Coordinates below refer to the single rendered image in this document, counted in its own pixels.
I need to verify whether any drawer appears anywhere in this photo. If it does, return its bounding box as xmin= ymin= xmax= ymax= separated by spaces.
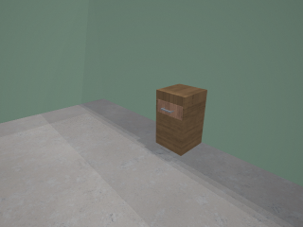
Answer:
xmin=157 ymin=99 xmax=183 ymax=120

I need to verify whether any handle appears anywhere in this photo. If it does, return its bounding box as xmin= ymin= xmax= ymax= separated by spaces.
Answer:
xmin=160 ymin=107 xmax=174 ymax=114

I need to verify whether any cabinet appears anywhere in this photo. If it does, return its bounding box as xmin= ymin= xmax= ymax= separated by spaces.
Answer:
xmin=155 ymin=83 xmax=207 ymax=156

